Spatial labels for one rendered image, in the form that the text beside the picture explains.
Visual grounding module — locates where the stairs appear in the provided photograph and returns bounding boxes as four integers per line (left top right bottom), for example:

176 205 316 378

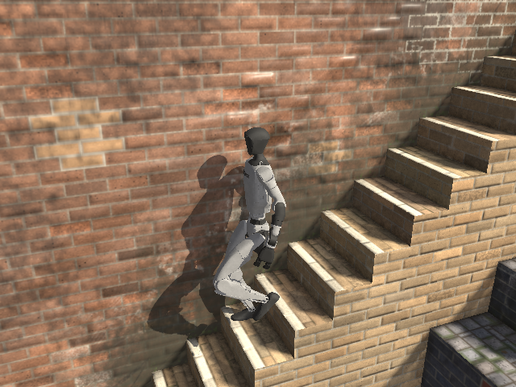
152 30 516 387

